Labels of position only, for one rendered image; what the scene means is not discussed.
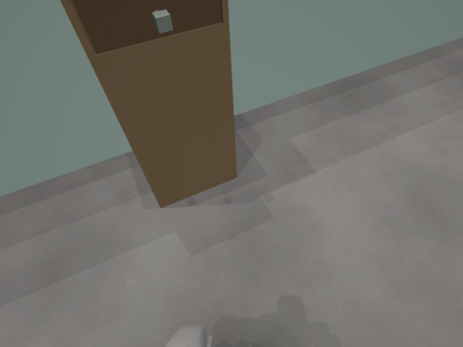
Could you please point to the cabinet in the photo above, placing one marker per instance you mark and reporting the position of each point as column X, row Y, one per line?
column 173, row 98

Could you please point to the handle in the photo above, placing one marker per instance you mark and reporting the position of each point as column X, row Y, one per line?
column 162, row 20

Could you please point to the robot left thigh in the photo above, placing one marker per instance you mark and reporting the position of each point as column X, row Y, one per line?
column 190, row 336

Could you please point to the drawer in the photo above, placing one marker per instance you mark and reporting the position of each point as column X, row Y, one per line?
column 113, row 24

